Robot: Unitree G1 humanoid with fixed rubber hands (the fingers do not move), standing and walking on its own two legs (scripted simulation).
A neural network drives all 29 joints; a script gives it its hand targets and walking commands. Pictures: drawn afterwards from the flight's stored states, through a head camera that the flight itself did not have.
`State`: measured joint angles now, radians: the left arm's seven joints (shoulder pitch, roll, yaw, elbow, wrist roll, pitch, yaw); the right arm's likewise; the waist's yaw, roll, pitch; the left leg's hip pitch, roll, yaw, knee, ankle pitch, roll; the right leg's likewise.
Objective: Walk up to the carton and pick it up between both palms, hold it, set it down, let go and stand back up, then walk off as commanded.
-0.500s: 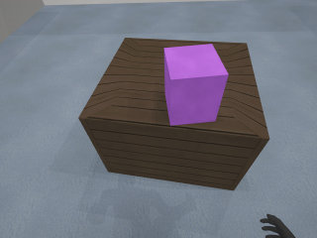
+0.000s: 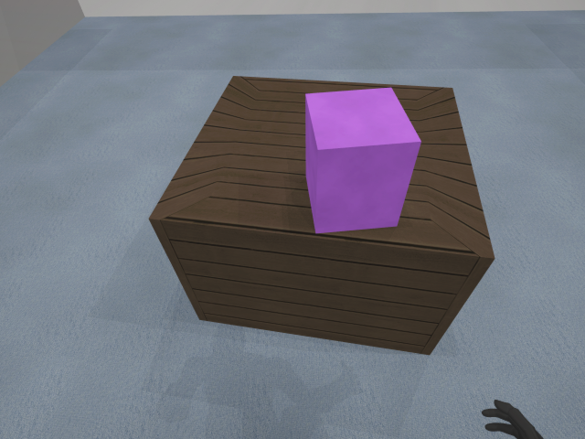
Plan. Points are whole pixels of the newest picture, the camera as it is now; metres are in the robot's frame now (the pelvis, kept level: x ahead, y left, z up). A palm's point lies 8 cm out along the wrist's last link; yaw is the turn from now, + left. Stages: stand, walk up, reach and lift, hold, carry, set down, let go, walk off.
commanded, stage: stand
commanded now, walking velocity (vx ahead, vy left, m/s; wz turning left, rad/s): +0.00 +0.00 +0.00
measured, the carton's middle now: (352, 162) +0.74 -0.06 -0.07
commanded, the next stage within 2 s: none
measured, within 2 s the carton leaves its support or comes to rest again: neither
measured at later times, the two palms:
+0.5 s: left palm out of the picture +0.05 +0.31 -0.09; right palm out of the picture +0.16 -0.29 -0.09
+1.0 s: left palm out of the picture +0.05 +0.30 -0.09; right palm out of the picture +0.16 -0.29 -0.09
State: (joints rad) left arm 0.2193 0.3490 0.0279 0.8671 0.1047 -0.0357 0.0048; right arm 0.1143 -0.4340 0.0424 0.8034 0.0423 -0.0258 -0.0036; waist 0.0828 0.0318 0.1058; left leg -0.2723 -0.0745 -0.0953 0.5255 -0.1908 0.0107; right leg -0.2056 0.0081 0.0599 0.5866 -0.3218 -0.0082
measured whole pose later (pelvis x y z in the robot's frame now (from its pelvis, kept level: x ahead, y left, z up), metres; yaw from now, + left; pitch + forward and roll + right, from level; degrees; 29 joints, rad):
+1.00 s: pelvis +0.00 +0.00 +0.00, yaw +0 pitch -3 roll +1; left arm 0.22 0.35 0.02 0.88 0.10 -0.04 0.00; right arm 0.11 -0.43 0.04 0.84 0.04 -0.03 0.00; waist 0.08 0.02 0.07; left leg -0.27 -0.07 -0.10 0.48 -0.16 0.01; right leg -0.21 0.00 0.06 0.55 -0.30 0.00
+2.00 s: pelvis +0.00 +0.00 +0.00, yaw +0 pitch -3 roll +1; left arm 0.22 0.35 0.02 0.89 0.10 -0.04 0.00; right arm 0.11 -0.43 0.04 0.87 0.04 -0.03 0.00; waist 0.08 0.01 0.06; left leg -0.27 -0.07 -0.10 0.47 -0.15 0.01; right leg -0.21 0.00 0.06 0.54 -0.29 0.00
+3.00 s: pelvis +0.00 +0.00 +0.00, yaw +0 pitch -3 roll +1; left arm 0.22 0.35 0.02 0.90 0.10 -0.03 0.00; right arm 0.11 -0.43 0.04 0.88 0.04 -0.03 0.00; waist 0.08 0.00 0.05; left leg -0.27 -0.07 -0.10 0.47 -0.15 0.01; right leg -0.21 0.00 0.06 0.54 -0.29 0.00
